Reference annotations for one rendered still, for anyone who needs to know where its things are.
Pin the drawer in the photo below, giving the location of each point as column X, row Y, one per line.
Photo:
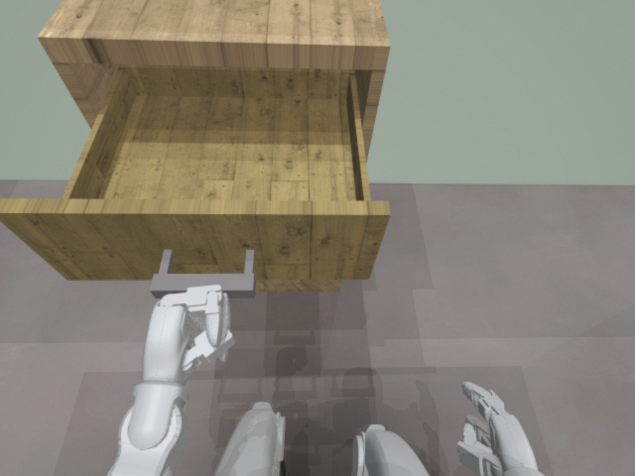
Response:
column 211, row 161

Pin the left robot forearm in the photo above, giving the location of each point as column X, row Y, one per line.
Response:
column 154, row 431

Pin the robot thigh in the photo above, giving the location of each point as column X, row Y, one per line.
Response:
column 384, row 453
column 256, row 443

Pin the robot right hand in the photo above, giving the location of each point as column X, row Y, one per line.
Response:
column 504, row 442

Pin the handle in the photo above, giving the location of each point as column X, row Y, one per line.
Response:
column 235, row 285

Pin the robot left thigh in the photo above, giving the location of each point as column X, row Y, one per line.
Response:
column 256, row 443

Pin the robot left hand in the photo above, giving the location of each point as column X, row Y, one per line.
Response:
column 175, row 322

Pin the cabinet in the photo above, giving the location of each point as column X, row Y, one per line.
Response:
column 87, row 40

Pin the robot right thigh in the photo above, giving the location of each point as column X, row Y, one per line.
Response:
column 384, row 453

